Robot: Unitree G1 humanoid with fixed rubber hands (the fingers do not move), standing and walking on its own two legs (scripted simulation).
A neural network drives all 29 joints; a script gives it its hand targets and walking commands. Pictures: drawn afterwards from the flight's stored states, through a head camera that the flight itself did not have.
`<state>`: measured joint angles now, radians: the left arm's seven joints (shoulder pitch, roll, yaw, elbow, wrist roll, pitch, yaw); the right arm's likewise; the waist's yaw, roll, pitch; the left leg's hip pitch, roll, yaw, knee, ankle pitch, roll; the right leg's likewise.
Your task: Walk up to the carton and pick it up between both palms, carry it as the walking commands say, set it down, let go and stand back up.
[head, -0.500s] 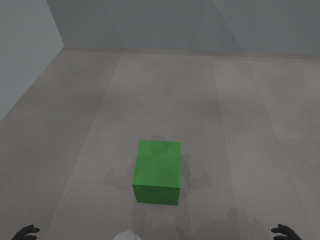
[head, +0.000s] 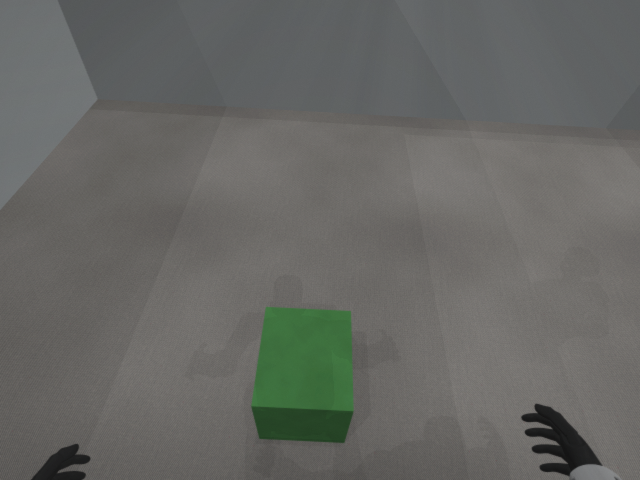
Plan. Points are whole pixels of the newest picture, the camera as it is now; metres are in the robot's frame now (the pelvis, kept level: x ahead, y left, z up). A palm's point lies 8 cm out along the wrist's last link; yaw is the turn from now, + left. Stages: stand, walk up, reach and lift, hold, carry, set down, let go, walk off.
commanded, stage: walk up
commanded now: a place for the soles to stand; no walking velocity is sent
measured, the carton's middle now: (305, 375) +0.53 +0.01 -0.63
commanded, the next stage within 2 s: reach and lift in 1.64 s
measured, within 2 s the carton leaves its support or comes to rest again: neither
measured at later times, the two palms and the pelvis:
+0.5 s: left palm out of the picture +0.12 +0.36 -0.08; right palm out of the picture +0.09 -0.31 -0.08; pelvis +0.03 +0.02 +0.01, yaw -3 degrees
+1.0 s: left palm (75, 419) +0.23 +0.31 -0.07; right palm out of the picture +0.15 -0.32 -0.08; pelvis +0.07 +0.01 +0.01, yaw -4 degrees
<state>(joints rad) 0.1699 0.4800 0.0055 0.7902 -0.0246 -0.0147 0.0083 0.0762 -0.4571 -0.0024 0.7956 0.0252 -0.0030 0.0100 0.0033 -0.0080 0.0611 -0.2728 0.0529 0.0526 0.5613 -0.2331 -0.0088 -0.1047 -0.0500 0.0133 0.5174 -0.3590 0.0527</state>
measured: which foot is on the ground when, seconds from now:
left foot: down 0.00-1.00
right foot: down 0.00-0.38, up 0.40-0.60, down 0.62-1.00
